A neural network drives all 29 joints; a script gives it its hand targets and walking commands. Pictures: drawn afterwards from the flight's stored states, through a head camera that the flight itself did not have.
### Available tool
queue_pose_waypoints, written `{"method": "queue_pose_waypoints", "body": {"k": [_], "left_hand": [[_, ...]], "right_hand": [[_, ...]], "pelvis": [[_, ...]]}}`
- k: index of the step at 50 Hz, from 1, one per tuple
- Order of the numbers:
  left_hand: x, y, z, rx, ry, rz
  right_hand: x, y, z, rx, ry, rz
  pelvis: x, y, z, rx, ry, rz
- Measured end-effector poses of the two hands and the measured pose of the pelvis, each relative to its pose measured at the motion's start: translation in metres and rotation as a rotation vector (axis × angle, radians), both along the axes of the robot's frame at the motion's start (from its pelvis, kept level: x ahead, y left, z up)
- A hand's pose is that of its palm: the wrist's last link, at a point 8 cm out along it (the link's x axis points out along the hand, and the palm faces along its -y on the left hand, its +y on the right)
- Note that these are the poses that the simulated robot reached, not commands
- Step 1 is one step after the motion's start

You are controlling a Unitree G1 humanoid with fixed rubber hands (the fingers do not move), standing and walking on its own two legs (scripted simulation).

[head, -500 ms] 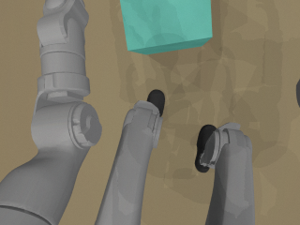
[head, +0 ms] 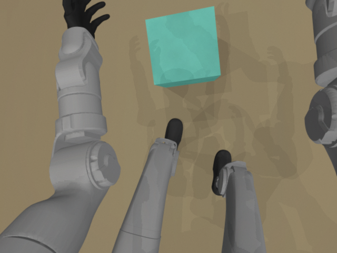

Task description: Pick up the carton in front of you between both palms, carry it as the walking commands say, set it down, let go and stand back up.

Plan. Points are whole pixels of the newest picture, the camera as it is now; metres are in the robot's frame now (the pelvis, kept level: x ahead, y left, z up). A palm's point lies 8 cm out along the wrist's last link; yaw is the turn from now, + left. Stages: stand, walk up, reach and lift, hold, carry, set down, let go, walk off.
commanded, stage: let go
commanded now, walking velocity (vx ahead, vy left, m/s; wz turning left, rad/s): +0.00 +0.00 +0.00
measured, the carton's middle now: (185, 55) +0.52 +0.15 -0.51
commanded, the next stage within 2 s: stand in 1.52 s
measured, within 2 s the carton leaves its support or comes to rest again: neither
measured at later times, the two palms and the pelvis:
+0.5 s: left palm (35, 112) +0.31 +0.28 +0.01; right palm out of the picture +0.43 -0.11 +0.00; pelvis +0.04 +0.02 +0.10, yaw +0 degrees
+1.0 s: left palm (26, 176) +0.25 +0.24 +0.07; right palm out of the picture +0.31 -0.22 +0.06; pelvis +0.10 +0.00 +0.14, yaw +3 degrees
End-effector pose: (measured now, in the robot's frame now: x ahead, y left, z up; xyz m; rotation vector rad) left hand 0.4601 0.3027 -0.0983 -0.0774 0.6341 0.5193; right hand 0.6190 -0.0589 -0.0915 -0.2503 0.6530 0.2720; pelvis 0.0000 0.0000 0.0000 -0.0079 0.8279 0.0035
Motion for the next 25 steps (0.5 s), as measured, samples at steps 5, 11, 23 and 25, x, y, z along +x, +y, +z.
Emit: {"method": "queue_pose_waypoints", "body": {"k": [5,11,23,25], "left_hand": [[-0.012,-0.014,0.016,0.017,0.028,-0.098],[-0.044,-0.03,0.038,0.026,0.095,-0.257],[-0.132,-0.018,0.102,0.034,0.17,-0.431],[-0.147,-0.018,0.11,0.029,0.17,-0.433]], "right_hand": [[-0.023,-0.01,0.015,-0.002,-0.007,-0.057],[-0.082,-0.035,0.033,-0.026,-0.007,-0.207],[-0.183,-0.055,0.085,-0.061,0.0,-0.311],[-0.192,-0.056,0.093,-0.065,0.002,-0.3]], "pelvis": [[0.007,0.004,0.022,-0.013,-0.019,-0.005],[0.016,0.012,0.048,-0.025,-0.086,-0.017],[0.037,0.024,0.093,-0.016,-0.342,0.006],[0.042,0.025,0.098,-0.011,-0.387,0.016]]}}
